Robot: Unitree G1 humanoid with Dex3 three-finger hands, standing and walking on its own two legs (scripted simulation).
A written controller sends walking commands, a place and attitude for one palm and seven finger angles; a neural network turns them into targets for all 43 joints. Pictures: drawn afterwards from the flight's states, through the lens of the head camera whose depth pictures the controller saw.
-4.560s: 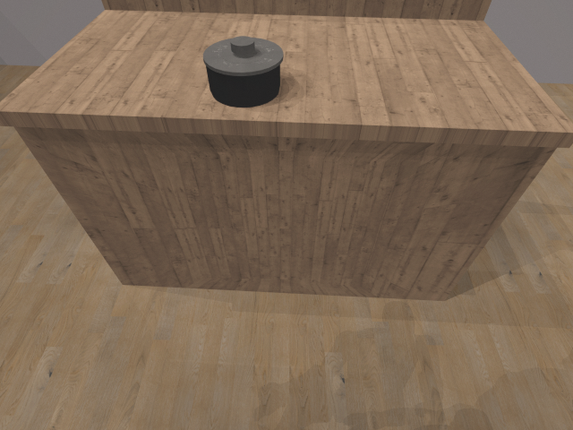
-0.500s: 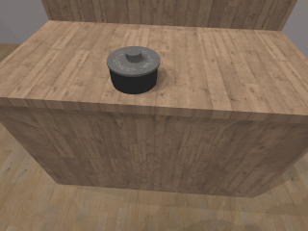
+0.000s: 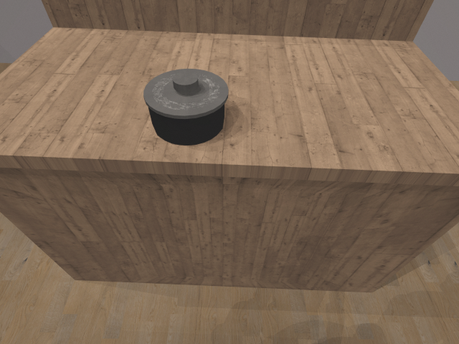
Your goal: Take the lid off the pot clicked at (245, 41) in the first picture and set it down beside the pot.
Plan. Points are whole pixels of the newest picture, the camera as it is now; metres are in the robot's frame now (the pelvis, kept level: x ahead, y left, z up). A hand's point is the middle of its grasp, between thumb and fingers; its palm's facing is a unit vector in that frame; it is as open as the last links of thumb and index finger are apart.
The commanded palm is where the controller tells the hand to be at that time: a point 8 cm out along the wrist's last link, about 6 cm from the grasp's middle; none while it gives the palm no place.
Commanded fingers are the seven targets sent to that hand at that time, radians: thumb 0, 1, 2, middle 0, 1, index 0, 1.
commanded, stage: shuffle to correct the standing spot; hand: left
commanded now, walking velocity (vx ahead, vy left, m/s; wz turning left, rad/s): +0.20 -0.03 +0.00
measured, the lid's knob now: (185, 82) +0.58 +0.13 +0.16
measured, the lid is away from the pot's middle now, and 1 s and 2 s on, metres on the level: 0.00 0.00 0.00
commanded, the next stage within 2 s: come to a stop and stand still in 0.28 s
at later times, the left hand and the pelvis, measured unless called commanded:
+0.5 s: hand out of the picture +0.07 +0.17 -0.19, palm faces +0.12 -0.98 -0.16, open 7.4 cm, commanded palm none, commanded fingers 0.00 0.90 0.90 -0.20 -0.30 -0.20 -0.30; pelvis +0.14 +0.01 -0.01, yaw +1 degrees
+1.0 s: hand (152, 309) +0.22 +0.17 -0.16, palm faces +0.03 -0.96 -0.28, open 7.4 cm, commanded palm none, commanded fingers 0.00 0.90 0.90 -0.20 -0.30 -0.20 -0.30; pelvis +0.14 -0.02 -0.01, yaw +1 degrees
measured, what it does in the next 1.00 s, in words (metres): walks ahead: left foot, then right foot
